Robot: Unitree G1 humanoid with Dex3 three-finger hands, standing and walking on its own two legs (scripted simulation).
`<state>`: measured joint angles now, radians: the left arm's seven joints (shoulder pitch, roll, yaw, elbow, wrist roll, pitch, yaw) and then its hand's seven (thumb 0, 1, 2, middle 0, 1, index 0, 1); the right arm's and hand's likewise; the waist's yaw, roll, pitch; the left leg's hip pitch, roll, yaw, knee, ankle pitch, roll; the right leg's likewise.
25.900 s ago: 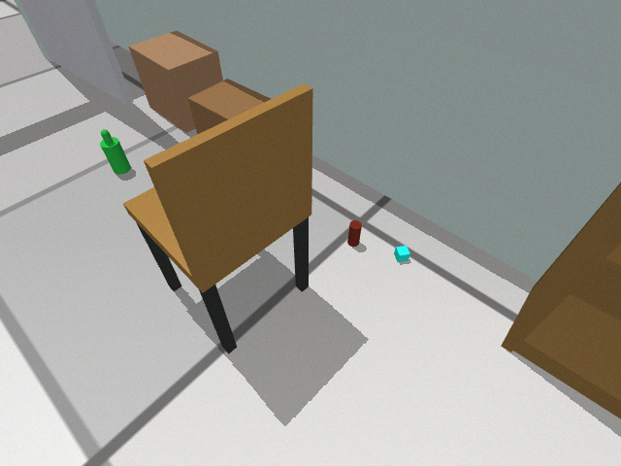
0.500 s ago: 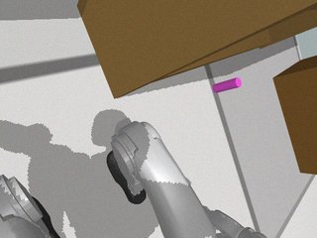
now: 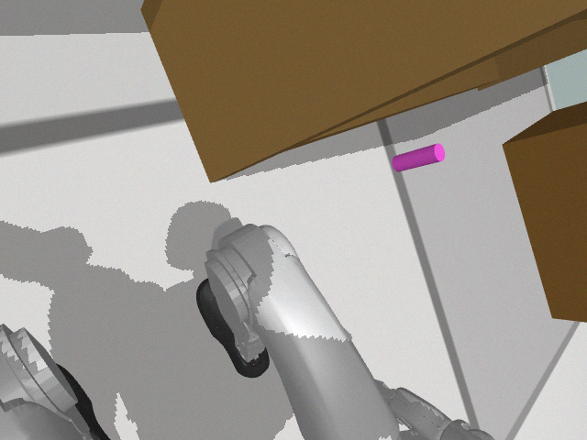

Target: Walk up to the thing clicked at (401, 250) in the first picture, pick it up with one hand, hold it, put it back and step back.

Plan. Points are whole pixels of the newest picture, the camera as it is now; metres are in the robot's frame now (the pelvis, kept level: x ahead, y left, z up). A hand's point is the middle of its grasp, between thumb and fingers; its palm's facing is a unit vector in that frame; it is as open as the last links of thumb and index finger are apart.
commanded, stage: close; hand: left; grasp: from above
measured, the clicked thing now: out of the picture +0.44 +0.36 -0.31
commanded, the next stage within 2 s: settle in 0.84 s
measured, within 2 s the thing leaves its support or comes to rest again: leaves its support in 1.26 s
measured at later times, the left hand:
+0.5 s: hand out of the picture +0.44 +0.35 -0.27, palm faces -0.24 -0.37 -0.90, open 6.8 cm
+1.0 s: hand out of the picture +0.43 +0.35 -0.27, palm faces -0.24 -0.37 -0.90, open 6.4 cm
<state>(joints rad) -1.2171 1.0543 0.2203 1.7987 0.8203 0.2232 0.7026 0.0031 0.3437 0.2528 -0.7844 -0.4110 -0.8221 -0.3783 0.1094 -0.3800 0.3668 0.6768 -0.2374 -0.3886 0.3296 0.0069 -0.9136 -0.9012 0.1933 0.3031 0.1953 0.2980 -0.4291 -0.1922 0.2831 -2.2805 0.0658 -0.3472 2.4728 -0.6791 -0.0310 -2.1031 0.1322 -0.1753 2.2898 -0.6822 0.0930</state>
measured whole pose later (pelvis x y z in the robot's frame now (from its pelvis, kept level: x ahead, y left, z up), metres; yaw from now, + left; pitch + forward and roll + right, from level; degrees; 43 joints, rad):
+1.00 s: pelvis +0.00 +0.00 +0.00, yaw +0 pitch +25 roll -16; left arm -1.21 1.06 0.22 1.79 0.83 0.21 0.69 -0.03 0.50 0.00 -0.94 -0.20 -1.07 -0.18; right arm 0.12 -0.38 0.36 0.68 -0.24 -0.39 0.32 0.01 -0.91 -0.90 0.19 0.30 0.20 0.30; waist -0.43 -0.19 0.29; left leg -2.28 0.07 -0.34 2.47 -0.67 -0.03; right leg -2.11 0.13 -0.17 2.29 -0.67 0.09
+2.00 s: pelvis +0.01 -0.01 +0.00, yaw +5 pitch +32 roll -9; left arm -1.12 0.77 0.22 1.52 0.81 0.35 0.45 -0.04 0.49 0.01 -0.97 -0.18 -1.18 -0.18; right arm 0.21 -0.33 0.15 0.80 -0.15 -0.29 0.27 0.01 -0.92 -0.90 0.19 0.30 0.20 0.30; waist -0.29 -0.01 0.02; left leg -2.33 0.07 -0.22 2.39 -0.65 -0.04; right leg -2.22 0.09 -0.08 2.32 -0.69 0.07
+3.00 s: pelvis +0.04 -0.02 +0.29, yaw +15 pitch +23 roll -3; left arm -0.55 0.32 -0.10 0.91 0.68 0.64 0.29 -0.03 0.42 0.23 -0.90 -0.27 -1.14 -0.34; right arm 0.17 -0.25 0.01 0.84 0.05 -0.15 -0.03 0.01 -0.91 -0.90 0.20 0.30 0.20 0.30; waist -0.08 0.05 -0.20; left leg -1.31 0.08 -0.07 1.43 -0.53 -0.05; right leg -1.24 0.03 -0.03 1.41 -0.58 0.00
